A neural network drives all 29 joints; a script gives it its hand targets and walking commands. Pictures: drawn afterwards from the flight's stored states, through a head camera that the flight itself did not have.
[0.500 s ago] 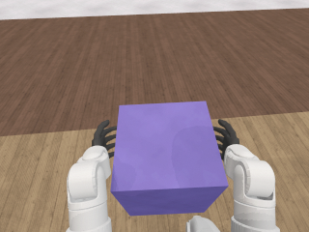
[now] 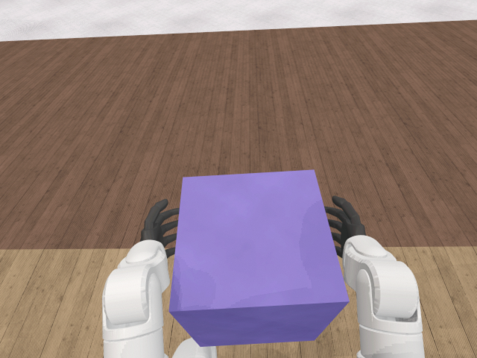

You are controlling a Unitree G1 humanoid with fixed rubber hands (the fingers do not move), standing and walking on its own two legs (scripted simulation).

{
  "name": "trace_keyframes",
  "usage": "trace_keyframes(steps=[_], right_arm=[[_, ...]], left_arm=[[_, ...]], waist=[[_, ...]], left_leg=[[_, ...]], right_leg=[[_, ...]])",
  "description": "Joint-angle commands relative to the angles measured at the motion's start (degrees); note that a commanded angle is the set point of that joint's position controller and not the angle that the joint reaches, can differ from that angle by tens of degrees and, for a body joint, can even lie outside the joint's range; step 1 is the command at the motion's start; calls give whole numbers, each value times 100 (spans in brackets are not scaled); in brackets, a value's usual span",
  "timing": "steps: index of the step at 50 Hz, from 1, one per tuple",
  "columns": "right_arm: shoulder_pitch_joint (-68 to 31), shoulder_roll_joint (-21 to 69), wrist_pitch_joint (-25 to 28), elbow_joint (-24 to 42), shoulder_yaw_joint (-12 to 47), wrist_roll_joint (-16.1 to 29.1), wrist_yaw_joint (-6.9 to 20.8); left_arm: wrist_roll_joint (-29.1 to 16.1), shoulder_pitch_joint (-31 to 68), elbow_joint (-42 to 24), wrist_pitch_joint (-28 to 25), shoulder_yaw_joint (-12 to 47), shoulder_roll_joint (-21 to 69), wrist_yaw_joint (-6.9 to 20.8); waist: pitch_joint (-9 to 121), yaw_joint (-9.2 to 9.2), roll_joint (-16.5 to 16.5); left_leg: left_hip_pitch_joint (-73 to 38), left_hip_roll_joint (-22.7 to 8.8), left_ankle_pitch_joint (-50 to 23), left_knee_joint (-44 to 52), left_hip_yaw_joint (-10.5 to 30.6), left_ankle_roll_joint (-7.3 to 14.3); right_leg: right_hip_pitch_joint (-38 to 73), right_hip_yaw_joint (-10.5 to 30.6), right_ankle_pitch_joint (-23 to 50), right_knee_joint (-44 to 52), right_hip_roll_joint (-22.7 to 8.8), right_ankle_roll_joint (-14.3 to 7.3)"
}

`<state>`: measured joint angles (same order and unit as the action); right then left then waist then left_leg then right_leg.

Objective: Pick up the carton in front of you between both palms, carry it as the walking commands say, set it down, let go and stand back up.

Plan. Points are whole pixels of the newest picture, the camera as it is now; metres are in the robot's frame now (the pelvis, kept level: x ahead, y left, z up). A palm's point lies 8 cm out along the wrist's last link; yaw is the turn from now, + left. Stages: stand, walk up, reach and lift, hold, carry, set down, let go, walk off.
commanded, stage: carry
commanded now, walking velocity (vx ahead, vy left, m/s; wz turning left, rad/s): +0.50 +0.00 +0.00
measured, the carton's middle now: (253, 264) +0.26 +0.01 -0.01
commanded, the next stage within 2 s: none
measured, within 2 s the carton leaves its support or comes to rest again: neither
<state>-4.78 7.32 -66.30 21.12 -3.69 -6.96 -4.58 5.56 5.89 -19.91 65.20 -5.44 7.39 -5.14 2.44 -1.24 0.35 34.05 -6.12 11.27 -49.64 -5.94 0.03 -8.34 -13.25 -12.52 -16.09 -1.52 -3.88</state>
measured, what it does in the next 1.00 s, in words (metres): walks ahead: left foot, then right foot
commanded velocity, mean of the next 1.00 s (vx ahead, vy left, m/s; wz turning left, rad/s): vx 0.50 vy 0.00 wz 0.00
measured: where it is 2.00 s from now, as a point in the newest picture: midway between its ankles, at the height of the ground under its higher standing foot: (248, 153)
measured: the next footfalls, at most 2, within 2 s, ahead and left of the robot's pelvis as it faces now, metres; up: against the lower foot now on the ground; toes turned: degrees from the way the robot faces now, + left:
left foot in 0.20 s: +0.34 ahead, +0.12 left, +0.00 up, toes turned +10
right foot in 0.72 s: +0.67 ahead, -0.07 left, +0.00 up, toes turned -8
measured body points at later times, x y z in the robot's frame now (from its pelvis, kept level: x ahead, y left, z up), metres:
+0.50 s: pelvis +0.34 +0.05 +0.00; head +0.36 +0.06 +0.45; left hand +0.64 +0.18 +0.07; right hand +0.61 -0.12 +0.08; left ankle +0.30 +0.11 -0.75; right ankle +0.38 -0.11 -0.68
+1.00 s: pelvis +0.66 -0.02 -0.01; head +0.74 -0.03 +0.43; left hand +1.04 +0.14 +0.06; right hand +1.05 -0.16 +0.06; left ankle +0.70 +0.13 -0.68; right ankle +0.63 -0.07 -0.75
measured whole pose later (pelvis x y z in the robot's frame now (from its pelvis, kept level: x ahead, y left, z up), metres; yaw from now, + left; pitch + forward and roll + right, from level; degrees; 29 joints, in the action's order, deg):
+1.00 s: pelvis +0.66 -0.02 -0.01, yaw -1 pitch +6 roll +2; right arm -37.8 1.5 -67.5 -2.6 -12.1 -4.6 -7.2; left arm 2.5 38.1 4.8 64.8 -13.4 1.0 -7.8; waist -4.2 -3.0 0.3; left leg 38.3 -2.7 16.5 -57.5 -1.5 3.1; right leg -19.0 -8.5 -10.2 -29.6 0.7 -7.0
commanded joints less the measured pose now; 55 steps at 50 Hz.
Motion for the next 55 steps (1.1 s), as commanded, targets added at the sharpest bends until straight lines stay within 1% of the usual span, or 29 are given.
trace_keyframes(steps=[1,7,9,10,11,12,13,14,16,17,19,24,27,30,32,33,34,35,36,37,38,39,40,41,43,45,48,50,55], right_arm=[[-2604,5331,108,649,4137,2230,1285],[-2734,4716,-291,722,4003,2365,1330],[-2786,4625,-387,613,3892,2385,1356],[-2757,4583,-418,510,3815,2375,1367],[-2751,4565,-447,458,3760,2339,1381],[-2785,4549,-411,268,3665,2240,1404],[-2714,4738,-411,208,3694,2331,1418],[-2867,4899,-391,318,3731,2406,1425],[-3131,5281,-294,395,3827,2453,1434],[-3251,5392,-241,440,3886,2485,1439],[-3307,5418,-164,478,3962,2543,1462],[-3501,4961,-65,313,4004,2576,1502],[-4018,4456,-46,136,3922,2553,1423],[-4678,4070,-95,-309,3723,2537,1283],[-5111,3995,-143,-670,3563,2566,1205],[-5353,4012,-167,-840,3491,2582,1170],[-5603,4049,-192,-1014,3424,2603,1141],[-5806,4099,-219,-1193,3361,2612,1118],[-6108,4134,-228,-1366,3278,2627,1093],[-6282,4378,-249,-1532,3236,2648,1072],[-6546,4447,-240,-1613,3140,2638,1049],[-6791,4729,-204,-1750,3154,2670,1030],[-7002,4977,-131,-1776,3114,2722,1016],[-7113,5213,-62,-1805,3107,2741,990],[-7351,5492,51,-1773,3039,2689,913],[-7324,5577,123,-1819,3010,2623,846],[-7130,5605,195,-1898,2991,2495,781],[-7070,5606,218,-1846,3027,2442,760],[-6996,5362,106,-1408,3148,2390,771]], left_arm=[[-2396,2321,-557,103,4161,5229,1654],[-2157,2255,-518,405,3908,4677,1498],[-2151,2392,-523,500,3896,4572,1473],[-2155,2493,-552,545,3909,4523,1467],[-2164,2639,-555,581,3903,4447,1465],[-2263,2854,-739,655,3994,4528,1464],[-2241,2940,-621,649,4020,4565,1477],[-2241,2949,-493,604,4057,4801,1488],[-2290,3051,-433,472,4109,5189,1510],[-2291,3068,-399,408,4148,5330,1506],[-2238,2984,-293,288,4188,5445,1468],[-2138,3264,-167,144,4298,5191,1314],[-2210,3943,-76,168,4308,4744,1240],[-2244,4532,350,258,4061,4348,1171],[-2299,4895,746,324,3811,4209,1143],[-2319,5080,950,347,3677,4179,1134],[-2334,5199,1192,363,3537,4188,1131],[-2347,5285,1474,367,3384,4196,1137],[-2341,5398,1719,364,3223,4240,1156],[-2299,5606,1917,339,3063,4139,1165],[-2421,5758,2123,306,3067,4411,1191],[-2572,6063,2078,261,3099,4721,1234],[-2739,6423,1969,196,3136,5017,1286],[-2927,6829,1827,138,3255,5339,1328],[-3137,7471,1636,48,3340,5746,1362],[-3151,7553,1661,3,3329,5877,1367],[-3072,7311,1789,-22,3268,5892,1358],[-3005,7188,1767,-27,3290,5850,1346],[-2827,6821,1494,40,3364,5589,1292]], waist=[[1198,35,775],[651,11,841],[917,98,811],[1257,206,566],[1628,355,131],[2171,364,-1554],[2050,287,-1740],[2067,256,-1320],[1970,244,-283],[1949,210,-324],[1925,194,-531],[1512,231,-805],[1202,394,-833],[961,415,-887],[908,346,-958],[1021,248,-959],[1286,45,-884],[1699,-168,-568],[2177,-384,18],[2682,-273,1478],[2703,-331,1846],[2538,-300,1570],[2482,-313,866],[2418,-246,427],[2564,-126,435],[2575,-117,556],[2548,-219,529],[2565,-289,570],[2182,-477,585]], left_leg=[[314,73,-490,860,-310,-37],[-266,253,-959,1969,-741,198],[-1375,555,-720,2203,-1061,255],[-2436,782,-411,2337,-1245,255],[-3617,72,47,2506,-297,303],[-4840,-1515,1036,3168,2610,1187],[-4975,-1837,68,3811,3537,1418],[-4847,-1758,-734,3589,2799,1325],[-4213,-1482,-1578,3393,1725,1000],[-3952,-1348,-1383,3503,1368,804],[-3768,-1173,-1239,3637,917,708],[-3973,-898,-1574,3699,268,835],[-3928,-715,-1784,3563,31,882],[-3697,-657,-1956,3456,-112,843],[-3701,-733,-2195,3257,-144,740],[-3728,-734,-2671,2893,-241,665],[-3678,-633,-3196,2213,-449,541],[-3478,-340,-3275,1072,-718,366],[-2643,-167,-2011,-348,-639,260],[-813,645,246,-1981,-338,49],[227,1005,1877,-2912,320,144],[578,682,1744,-3318,637,322],[650,528,1493,-3159,683,404],[563,387,1207,-2762,705,411],[160,316,921,-2136,681,383],[291,301,855,-1713,601,347],[837,338,606,-812,386,292],[974,420,54,-287,253,294],[269,882,-1611,2003,-268,285]], right_leg=[[1376,768,2014,526,-1249,-324],[1452,398,2761,262,-1223,-208],[1278,71,3691,-676,-1119,-29],[881,-150,3698,-1676,-884,104],[-21,-72,2402,-2862,-738,250],[-1722,101,758,-4754,-60,551],[-2709,798,-1349,-5713,259,474],[-2895,1200,-1312,-6178,-102,318],[-2864,1339,-726,-5740,-520,165],[-2695,1320,-451,-5332,-620,170],[-2576,1085,-200,-4882,-534,224],[-3180,657,285,-3561,-426,382],[-3190,462,636,-2724,-297,295],[-2745,269,1050,-2003,-98,99],[-2393,302,1146,-1753,-42,-47],[-2046,278,1030,-1669,24,-120],[-1371,116,927,-1524,203,-142],[-375,-114,651,-1292,475,-113],[765,645,245,-1299,-126,-93],[1980,3656,-286,-776,-1722,-881],[2369,4625,29,-229,-1930,-1214],[2229,4044,783,-497,-1811,-1143],[1970,3513,1553,-748,-1609,-989],[1553,3084,1869,-779,-1447,-851],[1160,2673,1735,-629,-1364,-705],[1248,2452,2223,-681,-1381,-807],[1777,2137,3615,-971,-1303,-878],[2038,1921,4220,-1135,-1170,-822],[2079,1224,4155,-1431,-551,-619]])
